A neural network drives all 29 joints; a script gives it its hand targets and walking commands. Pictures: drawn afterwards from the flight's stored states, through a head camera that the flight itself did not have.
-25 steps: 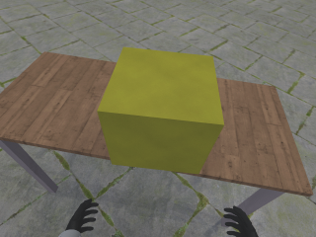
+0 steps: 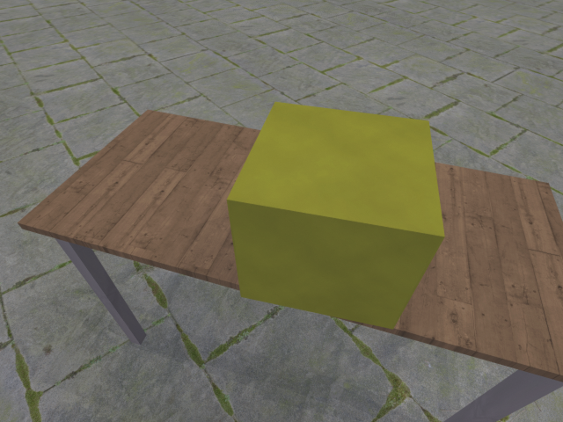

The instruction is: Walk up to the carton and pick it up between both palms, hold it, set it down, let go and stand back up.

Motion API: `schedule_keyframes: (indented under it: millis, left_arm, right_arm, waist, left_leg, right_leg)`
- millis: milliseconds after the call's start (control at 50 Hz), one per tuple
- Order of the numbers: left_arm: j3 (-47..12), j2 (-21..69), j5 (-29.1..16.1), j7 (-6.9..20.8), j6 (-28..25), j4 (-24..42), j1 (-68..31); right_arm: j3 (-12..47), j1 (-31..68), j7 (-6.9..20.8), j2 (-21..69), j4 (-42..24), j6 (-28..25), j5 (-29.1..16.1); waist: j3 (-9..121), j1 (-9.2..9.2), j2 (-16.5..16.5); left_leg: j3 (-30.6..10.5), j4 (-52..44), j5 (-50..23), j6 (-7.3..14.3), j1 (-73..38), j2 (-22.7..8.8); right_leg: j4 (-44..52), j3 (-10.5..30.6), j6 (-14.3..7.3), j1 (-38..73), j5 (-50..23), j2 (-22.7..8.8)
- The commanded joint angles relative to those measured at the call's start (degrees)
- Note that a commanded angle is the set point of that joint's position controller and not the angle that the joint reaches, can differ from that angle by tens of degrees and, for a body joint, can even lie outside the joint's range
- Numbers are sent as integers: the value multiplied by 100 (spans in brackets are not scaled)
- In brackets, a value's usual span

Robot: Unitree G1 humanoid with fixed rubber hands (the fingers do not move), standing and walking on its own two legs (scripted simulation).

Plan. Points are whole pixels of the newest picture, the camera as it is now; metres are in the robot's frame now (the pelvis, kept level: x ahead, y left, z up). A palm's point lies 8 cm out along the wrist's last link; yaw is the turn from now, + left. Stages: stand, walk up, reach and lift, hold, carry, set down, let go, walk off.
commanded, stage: stand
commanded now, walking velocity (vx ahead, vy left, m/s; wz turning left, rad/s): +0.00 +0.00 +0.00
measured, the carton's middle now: (332, 211) +0.46 -0.06 +0.03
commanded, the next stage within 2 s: none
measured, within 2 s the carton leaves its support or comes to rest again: neither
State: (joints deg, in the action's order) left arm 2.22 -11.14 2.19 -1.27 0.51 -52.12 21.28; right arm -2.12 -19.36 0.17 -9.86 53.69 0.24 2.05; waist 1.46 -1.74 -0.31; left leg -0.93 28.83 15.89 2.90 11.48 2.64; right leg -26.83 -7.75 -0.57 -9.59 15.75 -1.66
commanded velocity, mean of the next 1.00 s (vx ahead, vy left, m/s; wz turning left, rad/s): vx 0.00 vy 0.00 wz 0.00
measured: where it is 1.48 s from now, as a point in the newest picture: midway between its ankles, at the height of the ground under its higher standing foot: outside the picture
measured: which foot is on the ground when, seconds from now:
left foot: down 0.00-1.00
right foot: down 0.00-1.00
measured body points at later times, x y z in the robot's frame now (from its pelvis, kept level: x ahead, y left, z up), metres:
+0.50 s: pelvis -0.01 +0.00 +0.00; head -0.02 +0.01 +0.45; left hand -0.07 +0.21 -0.16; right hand -0.03 -0.20 -0.16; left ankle +0.00 +0.09 -0.74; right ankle -0.01 -0.11 -0.74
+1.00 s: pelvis -0.01 +0.00 +0.00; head -0.02 +0.00 +0.45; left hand -0.06 +0.19 -0.17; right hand -0.02 -0.20 -0.16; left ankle +0.00 +0.09 -0.74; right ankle -0.01 -0.11 -0.74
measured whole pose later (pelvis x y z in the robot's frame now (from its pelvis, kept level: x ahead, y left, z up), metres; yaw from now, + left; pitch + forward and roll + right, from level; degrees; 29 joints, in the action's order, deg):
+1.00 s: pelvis -0.01 +0.00 +0.00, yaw +2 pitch -2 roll +0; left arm 0.4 -5.2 1.6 -2.5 -0.2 -67.7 20.4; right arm 0.9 -19.1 -2.1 -5.3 65.7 -0.3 0.6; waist 0.3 -0.7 0.4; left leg -2.5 25.9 13.5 2.8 10.4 3.6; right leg -25.1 -9.2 -0.6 -8.5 14.7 -2.5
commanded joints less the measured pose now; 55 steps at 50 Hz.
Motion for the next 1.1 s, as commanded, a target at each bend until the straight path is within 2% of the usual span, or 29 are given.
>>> schedule_keyframes:
  millis: [0, 20, 100, 160, 180, 200, 320, 400, 460, 520, 580, 620, 900, 1080]
  left_arm:
    - [108, -473, -5, -66, -145, 11, 208]
    - [99, -445, -2, -72, -142, -87, 223]
    - [79, -366, 5, -83, -131, -395, 362]
    - [41, -265, -1, -73, -124, -611, 465]
    - [24, -223, 4, -70, -122, -683, 485]
    - [16, -165, -1, -67, -122, -757, 533]
    - [-13, -107, -9, -90, -149, -1064, 611]
    - [-32, 2, -23, -103, -157, -1187, 573]
    - [-34, 14, -41, -111, -142, -1272, 550]
    - [-68, 100, -38, -128, -129, -1342, 557]
    - [-74, 108, -49, -125, -130, -1409, 605]
    - [-78, 119, -50, -129, -122, -1448, 617]
    - [-131, 210, -60, -148, -96, -1561, 590]
    - [-109, 119, -64, -153, -93, -1562, 516]
  right_arm:
    - [-136, -211, -99, -643, -145, -102, -37]
    - [-144, -239, -101, -622, -82, -96, -53]
    - [-76, -303, -135, -505, 117, -84, -69]
    - [-52, -289, -152, -492, 232, -67, -82]
    - [-35, -300, -155, -451, 276, -66, -109]
    - [-21, -300, -156, -438, 314, -68, -106]
    - [37, -393, -175, -328, 553, -102, -129]
    - [78, -385, -187, -258, 668, -111, -133]
    - [117, -441, -197, -153, 766, -117, -129]
    - [139, -420, -204, -124, 834, -107, -133]
    - [162, -479, -212, -107, 927, -119, -147]
    - [184, -471, -214, -75, 947, -125, -138]
    - [241, -431, -249, -26, 1108, -104, -140]
    - [248, -417, -262, -16, 1152, -90, -143]
  waist:
    - [-540, 39, -20]
    - [-578, 89, -34]
    - [-802, 87, -210]
    - [-963, 76, -254]
    - [-1019, 67, -149]
    - [-955, 53, -201]
    - [-825, 79, -79]
    - [-800, 73, 79]
    - [-777, 108, -51]
    - [-884, 89, 57]
    - [-800, 84, -19]
    - [-796, 71, 108]
    - [-876, 90, -88]
    - [-820, 120, 49]
  left_leg:
    - [-896, -922, -832, 159, 633, -721]
    - [-914, -992, -607, 158, 632, -717]
    - [-1013, -1220, -162, 173, 787, -722]
    - [-1079, -1424, 292, 171, 983, -716]
    - [-1073, -1440, 291, 168, 1042, -701]
    - [-1072, -1448, 333, 169, 1021, -697]
    - [-1072, -1405, 160, 190, 900, -687]
    - [-962, -1246, -227, 166, 870, -620]
    - [-959, -1235, -177, 167, 777, -625]
    - [-921, -1164, -327, 158, 892, -589]
    - [-892, -1119, -496, 162, 795, -587]
    - [-859, -1068, -648, 144, 801, -586]
    - [-866, -985, -911, 146, 708, -583]
    - [-851, -940, -928, 129, 633, -557]
  right_leg:
    - [660, 652, -154, 159, -373, -488]
    - [666, 659, -152, 129, -311, -481]
    - [707, 617, -108, 141, -221, -457]
    - [722, 579, -71, 147, -105, -441]
    - [726, 587, -61, 181, -127, -452]
    - [721, 574, -56, 201, -119, -448]
    - [744, 568, -73, 251, -173, -472]
    - [754, 562, -90, 276, -257, -505]
    - [741, 525, -108, 167, -181, -486]
    - [748, 528, -122, 184, -182, -520]
    - [734, 544, -144, 202, -272, -533]
    - [732, 528, -144, 241, -315, -549]
    - [742, 520, -165, 190, -331, -557]
    - [764, 490, -177, 228, -285, -540]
